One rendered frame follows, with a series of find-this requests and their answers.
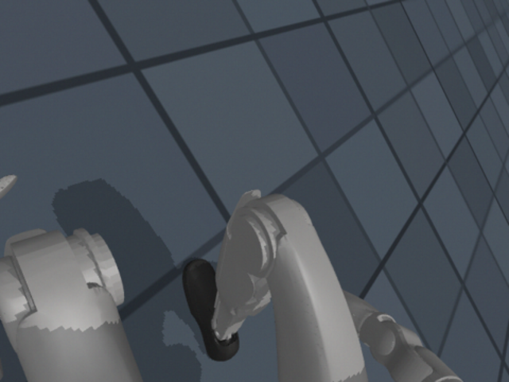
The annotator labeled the right robot arm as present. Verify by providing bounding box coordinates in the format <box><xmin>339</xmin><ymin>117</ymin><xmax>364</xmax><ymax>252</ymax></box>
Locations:
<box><xmin>359</xmin><ymin>312</ymin><xmax>463</xmax><ymax>382</ymax></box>

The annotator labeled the right robot foot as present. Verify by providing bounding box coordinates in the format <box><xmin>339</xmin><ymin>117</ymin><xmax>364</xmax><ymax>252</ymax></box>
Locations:
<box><xmin>182</xmin><ymin>259</ymin><xmax>239</xmax><ymax>361</ymax></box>

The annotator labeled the left robot hand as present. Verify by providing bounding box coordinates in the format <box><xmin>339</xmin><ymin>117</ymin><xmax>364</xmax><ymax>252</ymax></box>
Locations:
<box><xmin>0</xmin><ymin>175</ymin><xmax>17</xmax><ymax>199</ymax></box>

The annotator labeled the right robot hand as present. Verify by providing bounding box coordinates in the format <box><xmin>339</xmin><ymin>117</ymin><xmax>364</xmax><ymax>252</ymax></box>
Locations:
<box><xmin>342</xmin><ymin>290</ymin><xmax>379</xmax><ymax>338</ymax></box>

